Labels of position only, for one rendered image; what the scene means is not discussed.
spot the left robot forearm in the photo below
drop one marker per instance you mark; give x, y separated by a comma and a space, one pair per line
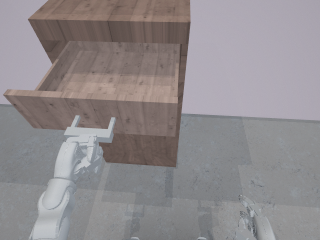
55, 206

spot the robot left hand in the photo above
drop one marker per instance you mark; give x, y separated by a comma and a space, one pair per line
85, 149

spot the cabinet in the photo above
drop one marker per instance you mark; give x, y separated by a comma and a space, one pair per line
127, 21

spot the handle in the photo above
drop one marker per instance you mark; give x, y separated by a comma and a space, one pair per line
103, 135

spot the drawer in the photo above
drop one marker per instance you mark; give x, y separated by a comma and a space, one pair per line
135, 83

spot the robot right hand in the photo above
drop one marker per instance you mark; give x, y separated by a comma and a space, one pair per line
259, 227

